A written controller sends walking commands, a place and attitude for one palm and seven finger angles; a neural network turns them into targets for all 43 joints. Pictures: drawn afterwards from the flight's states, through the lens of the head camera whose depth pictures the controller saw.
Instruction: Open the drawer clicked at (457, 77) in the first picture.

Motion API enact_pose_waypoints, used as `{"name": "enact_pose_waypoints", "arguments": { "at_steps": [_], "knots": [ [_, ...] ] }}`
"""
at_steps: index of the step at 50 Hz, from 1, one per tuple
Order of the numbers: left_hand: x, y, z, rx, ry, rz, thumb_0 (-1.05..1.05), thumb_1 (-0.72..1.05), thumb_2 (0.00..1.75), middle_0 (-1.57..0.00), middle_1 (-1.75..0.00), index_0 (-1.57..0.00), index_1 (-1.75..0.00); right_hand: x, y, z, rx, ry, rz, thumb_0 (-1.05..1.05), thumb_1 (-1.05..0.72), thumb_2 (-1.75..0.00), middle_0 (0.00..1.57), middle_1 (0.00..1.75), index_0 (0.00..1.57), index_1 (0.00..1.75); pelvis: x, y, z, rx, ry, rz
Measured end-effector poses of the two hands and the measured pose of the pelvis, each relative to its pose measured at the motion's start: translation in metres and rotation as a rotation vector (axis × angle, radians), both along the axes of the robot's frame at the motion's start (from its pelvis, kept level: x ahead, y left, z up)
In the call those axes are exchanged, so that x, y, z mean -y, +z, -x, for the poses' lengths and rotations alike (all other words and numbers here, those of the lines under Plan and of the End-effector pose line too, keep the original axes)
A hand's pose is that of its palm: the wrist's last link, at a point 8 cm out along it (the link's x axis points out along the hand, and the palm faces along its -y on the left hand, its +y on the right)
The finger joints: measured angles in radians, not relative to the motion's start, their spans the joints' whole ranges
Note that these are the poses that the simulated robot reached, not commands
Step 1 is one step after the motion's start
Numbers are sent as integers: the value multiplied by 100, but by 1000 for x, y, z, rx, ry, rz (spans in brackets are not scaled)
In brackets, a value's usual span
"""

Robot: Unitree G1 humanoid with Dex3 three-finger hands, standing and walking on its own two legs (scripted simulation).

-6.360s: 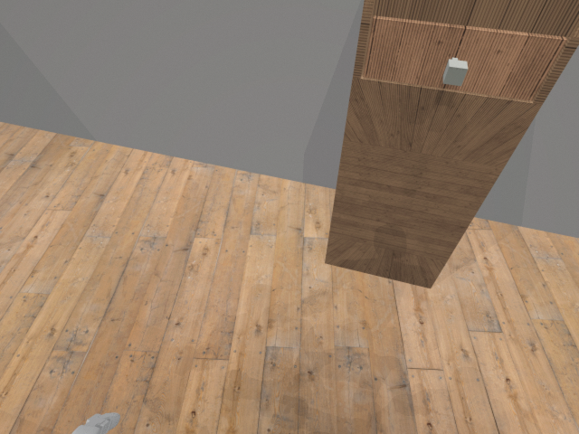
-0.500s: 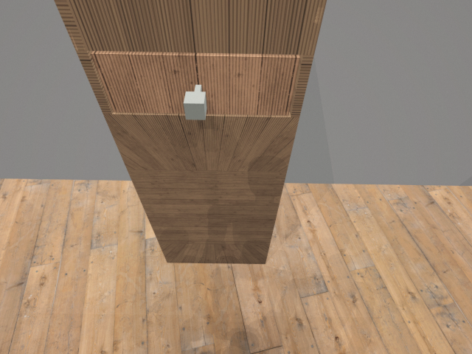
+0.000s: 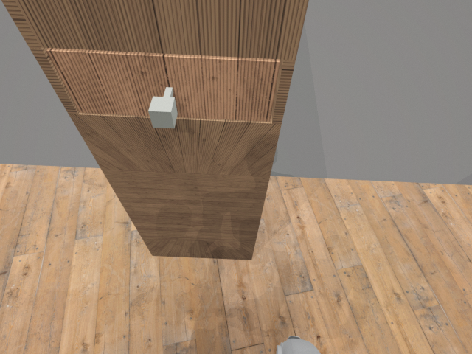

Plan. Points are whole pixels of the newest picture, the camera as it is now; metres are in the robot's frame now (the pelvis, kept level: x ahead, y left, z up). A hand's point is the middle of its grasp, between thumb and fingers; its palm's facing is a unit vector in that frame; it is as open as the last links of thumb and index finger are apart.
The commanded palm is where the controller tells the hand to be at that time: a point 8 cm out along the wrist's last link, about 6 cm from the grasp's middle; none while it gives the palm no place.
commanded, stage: come to a stop and stand still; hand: left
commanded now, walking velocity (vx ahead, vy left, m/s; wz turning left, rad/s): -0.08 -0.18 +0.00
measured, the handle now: (165, 104) +0.49 +0.16 +0.13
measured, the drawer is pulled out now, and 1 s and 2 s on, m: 0.00 0.00 0.00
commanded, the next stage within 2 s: look again from close up in 1.08 s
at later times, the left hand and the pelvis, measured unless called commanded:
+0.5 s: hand out of the picture +0.03 +0.12 -0.17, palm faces +0.10 -0.97 -0.24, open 7.3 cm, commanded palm none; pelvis -0.01 -0.08 +0.00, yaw +2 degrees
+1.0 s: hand out of the picture -0.02 +0.12 -0.17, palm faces +0.05 -0.98 -0.22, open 7.3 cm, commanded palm none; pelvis -0.03 -0.05 +0.00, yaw +2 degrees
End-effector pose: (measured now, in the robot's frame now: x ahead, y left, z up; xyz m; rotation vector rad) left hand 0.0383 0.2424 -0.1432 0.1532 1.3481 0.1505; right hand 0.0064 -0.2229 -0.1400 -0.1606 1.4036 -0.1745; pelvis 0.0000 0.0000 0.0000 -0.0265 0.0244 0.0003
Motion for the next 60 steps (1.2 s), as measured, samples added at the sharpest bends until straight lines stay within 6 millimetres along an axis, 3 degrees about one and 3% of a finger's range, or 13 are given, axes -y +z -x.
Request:
{"name": "enact_pose_waypoints", "arguments": {
  "at_steps": [6, 12, 19, 24, 27, 31, 37, 42, 49, 55, 60],
  "knots": [
    [38, 0, -42, 82, -59, -70, 0, 91, 90, -19, -30, -20, -30, 63, -30, -4, -26, -45, -11, 0, -90, -90, 20, 30, 20, 30, 46, -19, -10, -3, -4, -29],
    [79, 10, -46, 116, -50, -57, 0, 91, 90, -20, -30, -20, -30, 97, -19, -31, 18, -19, 3, 0, -91, -90, 20, 30, 19, 29, 70, -8, -13, 1, 6, -50],
    [93, 10, -27, 131, 13, -40, 0, 92, 90, -20, -30, -21, -30, 98, -5, -70, 98, 66, -9, 0, -91, -90, 19, 30, 19, 29, 83, -1, -7, 3, 22, -60],
    [81, 6, 11, 78, 60, -44, 0, 91, 90, -20, -30, -21, -30, 82, 4, -93, 177, 118, -23, 0, -91, -90, 19, 30, 19, 29, 78, -1, 5, 6, 31, -62],
    [67, 2, 36, 35, 83, -44, 0, 91, 90, -20, -30, -21, -30, 69, 8, -97, 221, 135, -27, 0, -91, -90, 19, 30, 19, 29, 69, -2, 12, 8, 34, -61],
    [48, -7, 60, -11, 109, -39, 1, 91, 90, -20, -30, -21, -30, 53, 6, -82, 237, 132, -17, 0, -91, -90, 20, 30, 19, 29, 54, -8, 18, 19, 41, -45],
    [41, 1, 70, -19, 108, -44, 1, 91, 90, -20, -30, -20, -30, 45, 2, -46, 162, 115, -16, -1, -93, -90, 20, 30, 20, 30, 46, -2, 21, 18, 41, -50],
    [53, 3, 72, -22, 81, -48, 1, 91, 90, -19, -30, -20, -30, 48, -12, -24, 112, 86, -41, -1, -93, -90, 20, 30, 20, 30, 49, -5, 25, 14, 23, -63],
    [71, 5, 69, -23, 42, -16, 1, 92, 90, -20, -30, -20, -30, 52, -9, 9, 53, 44, -47, 0, -93, -90, 20, 30, 20, 29, 52, 1, 27, 34, 29, -45],
    [69, 0, 66, 0, -6, -14, 1, 92, 90, -20, -30, -21, -30, 52, -10, 30, 45, 24, -42, 0, -92, -90, 20, 30, 20, 29, 48, -4, 32, 32, 20, -20],
    [57, 3, 58, 13, -21, -26, 1, 92, 90, -20, -30, -21, -30, 40, -14, 44, 24, 16, -61, 0, -91, -90, 20, 30, 19, 29, 41, -4, 30, 32, 15, -26]
  ]
}}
